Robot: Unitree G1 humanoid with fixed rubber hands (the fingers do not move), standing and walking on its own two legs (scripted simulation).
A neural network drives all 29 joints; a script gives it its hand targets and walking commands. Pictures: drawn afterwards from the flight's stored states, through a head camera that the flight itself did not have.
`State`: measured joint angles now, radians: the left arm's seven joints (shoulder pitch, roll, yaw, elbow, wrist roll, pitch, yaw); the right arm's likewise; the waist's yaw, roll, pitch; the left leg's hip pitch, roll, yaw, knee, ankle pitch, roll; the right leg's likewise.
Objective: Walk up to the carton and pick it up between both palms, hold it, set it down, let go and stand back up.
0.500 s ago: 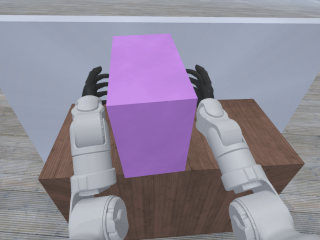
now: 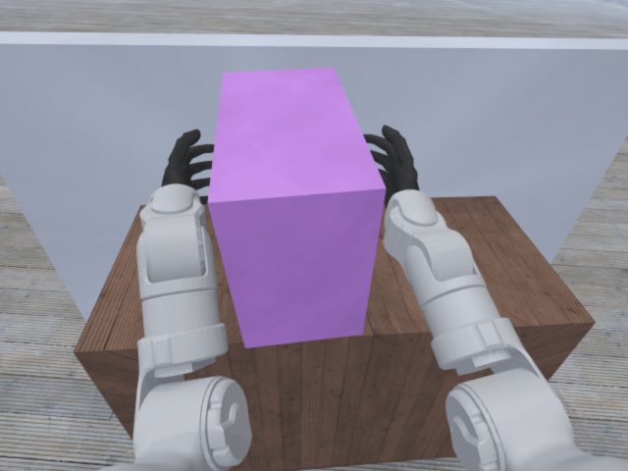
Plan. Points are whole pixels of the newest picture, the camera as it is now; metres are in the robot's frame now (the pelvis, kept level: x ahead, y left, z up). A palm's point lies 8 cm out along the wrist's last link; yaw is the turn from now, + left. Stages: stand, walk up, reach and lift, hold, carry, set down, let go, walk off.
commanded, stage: hold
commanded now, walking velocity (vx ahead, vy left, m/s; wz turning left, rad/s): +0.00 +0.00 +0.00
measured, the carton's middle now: (291, 201) +0.44 +0.01 +0.17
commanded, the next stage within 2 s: none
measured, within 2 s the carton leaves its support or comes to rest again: neither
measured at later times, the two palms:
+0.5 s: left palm (177, 196) +0.37 +0.14 +0.23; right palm (395, 191) +0.36 -0.11 +0.22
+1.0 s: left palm (176, 197) +0.37 +0.14 +0.23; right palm (396, 191) +0.36 -0.11 +0.23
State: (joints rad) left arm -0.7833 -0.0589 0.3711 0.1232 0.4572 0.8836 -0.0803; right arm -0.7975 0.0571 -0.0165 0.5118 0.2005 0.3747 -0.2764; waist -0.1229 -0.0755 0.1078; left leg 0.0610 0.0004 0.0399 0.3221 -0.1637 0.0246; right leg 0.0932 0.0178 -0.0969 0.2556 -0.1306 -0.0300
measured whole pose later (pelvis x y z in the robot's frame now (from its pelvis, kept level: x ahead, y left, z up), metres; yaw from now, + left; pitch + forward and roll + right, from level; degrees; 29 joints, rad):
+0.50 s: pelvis +0.00 +0.00 +0.00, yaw +0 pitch -12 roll -1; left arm -0.77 -0.06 0.36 0.10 0.45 0.89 -0.08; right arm -0.80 0.06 -0.01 0.50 0.21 0.37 -0.28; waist -0.12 -0.07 0.11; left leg 0.06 0.00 0.04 0.33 -0.17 0.03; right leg 0.09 0.02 -0.10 0.26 -0.13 -0.03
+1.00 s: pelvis +0.00 +0.00 +0.00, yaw +0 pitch -13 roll -1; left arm -0.76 -0.06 0.36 0.07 0.45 0.89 -0.08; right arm -0.78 0.05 0.00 0.47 0.21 0.37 -0.28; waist -0.12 -0.07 0.12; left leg 0.06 0.00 0.04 0.33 -0.17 0.03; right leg 0.10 0.02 -0.10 0.26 -0.13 -0.03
